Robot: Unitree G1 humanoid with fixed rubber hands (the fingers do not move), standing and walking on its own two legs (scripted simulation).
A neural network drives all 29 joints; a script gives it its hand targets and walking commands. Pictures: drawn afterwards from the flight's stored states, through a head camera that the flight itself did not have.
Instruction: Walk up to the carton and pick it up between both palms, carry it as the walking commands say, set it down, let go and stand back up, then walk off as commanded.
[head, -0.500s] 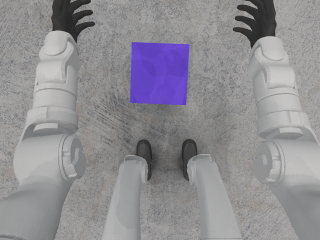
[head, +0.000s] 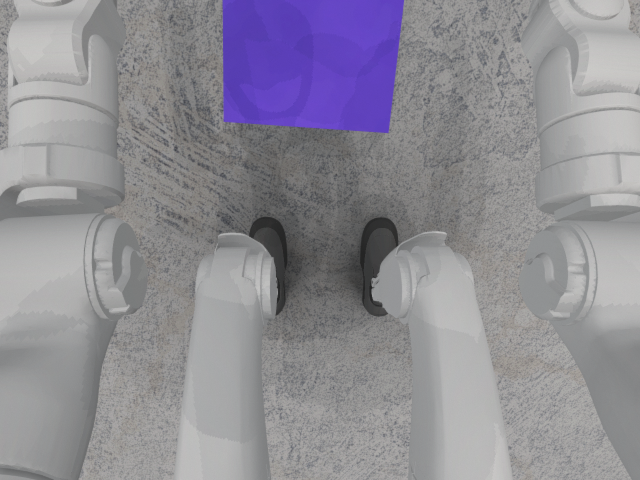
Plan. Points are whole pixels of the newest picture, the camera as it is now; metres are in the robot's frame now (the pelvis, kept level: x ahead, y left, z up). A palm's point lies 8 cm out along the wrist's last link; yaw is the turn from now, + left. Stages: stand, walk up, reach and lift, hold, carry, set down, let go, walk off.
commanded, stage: reach and lift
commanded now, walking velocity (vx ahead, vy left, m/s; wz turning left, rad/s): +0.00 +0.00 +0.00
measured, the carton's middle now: (310, 49) +0.52 +0.03 -0.41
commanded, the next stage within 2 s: none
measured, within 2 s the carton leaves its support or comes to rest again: neither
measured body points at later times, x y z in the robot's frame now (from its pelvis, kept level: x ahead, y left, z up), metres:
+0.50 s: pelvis -0.02 -0.01 -0.13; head +0.34 +0.01 +0.13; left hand +0.56 +0.21 -0.27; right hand +0.56 -0.17 -0.28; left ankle +0.10 +0.11 -0.50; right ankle +0.10 -0.12 -0.50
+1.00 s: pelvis +0.00 +0.00 -0.18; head +0.37 +0.01 +0.05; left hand +0.57 +0.20 -0.36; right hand +0.56 -0.17 -0.36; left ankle +0.10 +0.11 -0.50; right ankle +0.10 -0.12 -0.50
